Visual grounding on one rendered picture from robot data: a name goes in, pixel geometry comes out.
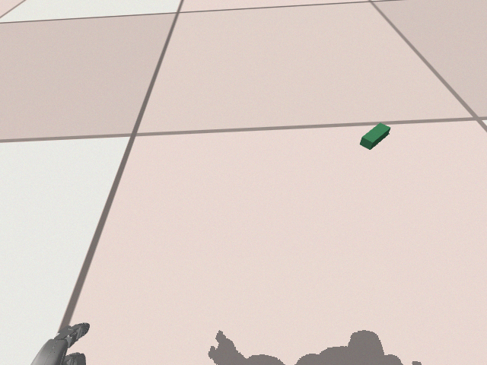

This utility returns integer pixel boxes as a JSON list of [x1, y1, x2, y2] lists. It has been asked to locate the carton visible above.
[[360, 123, 390, 150]]

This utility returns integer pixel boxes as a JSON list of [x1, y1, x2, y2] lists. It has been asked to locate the left robot hand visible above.
[[31, 322, 90, 365]]

